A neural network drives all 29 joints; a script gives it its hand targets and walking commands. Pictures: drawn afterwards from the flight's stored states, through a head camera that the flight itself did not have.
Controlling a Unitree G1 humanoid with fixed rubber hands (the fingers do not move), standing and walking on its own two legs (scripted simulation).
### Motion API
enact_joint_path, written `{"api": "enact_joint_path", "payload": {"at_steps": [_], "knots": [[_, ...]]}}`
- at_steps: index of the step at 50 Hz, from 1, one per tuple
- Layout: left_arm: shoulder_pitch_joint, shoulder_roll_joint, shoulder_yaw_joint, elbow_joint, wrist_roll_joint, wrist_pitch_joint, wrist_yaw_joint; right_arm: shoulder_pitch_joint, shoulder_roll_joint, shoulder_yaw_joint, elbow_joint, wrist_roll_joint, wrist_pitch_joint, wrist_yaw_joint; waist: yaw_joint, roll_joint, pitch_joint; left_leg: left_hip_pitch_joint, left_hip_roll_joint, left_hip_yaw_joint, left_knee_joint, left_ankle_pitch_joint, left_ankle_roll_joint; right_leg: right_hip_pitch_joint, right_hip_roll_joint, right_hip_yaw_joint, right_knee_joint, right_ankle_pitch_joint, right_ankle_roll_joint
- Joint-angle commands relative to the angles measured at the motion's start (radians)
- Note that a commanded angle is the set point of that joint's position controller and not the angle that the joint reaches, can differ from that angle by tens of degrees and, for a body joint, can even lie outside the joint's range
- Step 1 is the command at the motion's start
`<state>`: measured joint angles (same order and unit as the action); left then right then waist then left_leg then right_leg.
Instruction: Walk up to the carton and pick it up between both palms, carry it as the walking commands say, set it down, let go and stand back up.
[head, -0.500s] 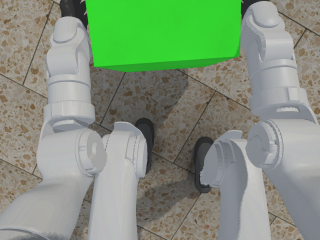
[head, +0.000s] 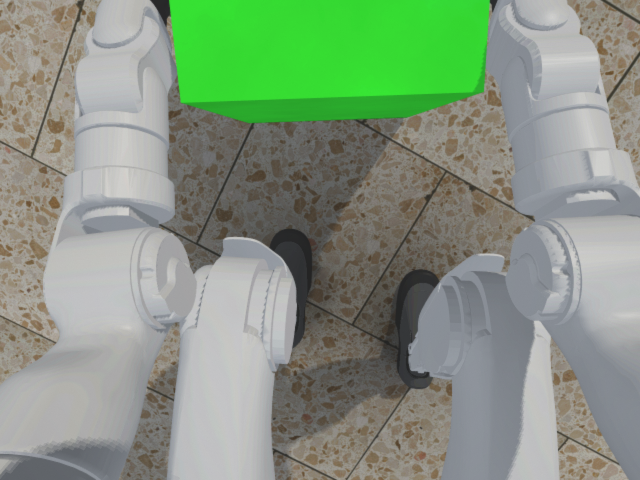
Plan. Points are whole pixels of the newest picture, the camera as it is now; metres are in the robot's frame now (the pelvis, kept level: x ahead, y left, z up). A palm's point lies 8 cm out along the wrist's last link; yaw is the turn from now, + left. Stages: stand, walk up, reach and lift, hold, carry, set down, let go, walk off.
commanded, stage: set down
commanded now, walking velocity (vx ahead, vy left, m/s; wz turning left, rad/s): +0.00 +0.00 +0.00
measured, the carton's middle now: out of the picture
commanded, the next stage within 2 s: none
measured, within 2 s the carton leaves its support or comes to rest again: rests again in 0.12 s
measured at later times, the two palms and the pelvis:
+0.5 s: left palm (141, 10) +0.52 +0.25 -0.16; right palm out of the picture +0.56 -0.08 -0.16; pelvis -0.01 +0.00 -0.01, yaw +0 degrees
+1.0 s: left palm (140, 11) +0.52 +0.25 -0.16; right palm out of the picture +0.56 -0.08 -0.17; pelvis -0.01 +0.00 -0.02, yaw +1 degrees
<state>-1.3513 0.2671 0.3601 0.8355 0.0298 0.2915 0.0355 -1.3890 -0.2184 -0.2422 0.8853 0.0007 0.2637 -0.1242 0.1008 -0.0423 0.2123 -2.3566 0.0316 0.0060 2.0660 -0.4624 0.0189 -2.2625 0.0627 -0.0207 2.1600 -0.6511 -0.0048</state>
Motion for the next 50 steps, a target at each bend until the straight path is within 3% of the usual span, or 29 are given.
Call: {"api": "enact_joint_path", "payload": {"at_steps": [1, 30, 50], "knots": [[-0.545, -0.901, -0.386, -0.118, -0.128, -0.034, -0.285, -0.629, 0.901, 0.376, -0.155, 0.113, -0.047, 0.267, 0.045, -0.030, -1.226, 0.865, -0.104, 0.045, -0.070, 0.393, -0.014, 0.402, 0.098, -0.026, -0.190, 0.312, 0.001], [-0.572, -0.845, -0.363, -0.019, -0.145, -0.042, -0.308, -0.570, 0.847, 0.295, -0.037, 0.054, -0.036, 0.289, 0.009, -0.002, -0.950, 0.768, -0.101, 0.036, -0.052, 0.244, -0.017, 0.329, 0.085, -0.026, -0.159, 0.175, -0.015], [-0.528, -0.791, -0.301, 0.062, -0.099, -0.035, -0.327, -0.506, 0.808, 0.235, 0.039, -0.010, -0.012, 0.297, 0.005, -0.021, -0.761, 0.657, -0.099, 0.043, -0.046, 0.128, -0.012, 0.333, 0.078, -0.015, -0.157, 0.104, -0.017]]}}
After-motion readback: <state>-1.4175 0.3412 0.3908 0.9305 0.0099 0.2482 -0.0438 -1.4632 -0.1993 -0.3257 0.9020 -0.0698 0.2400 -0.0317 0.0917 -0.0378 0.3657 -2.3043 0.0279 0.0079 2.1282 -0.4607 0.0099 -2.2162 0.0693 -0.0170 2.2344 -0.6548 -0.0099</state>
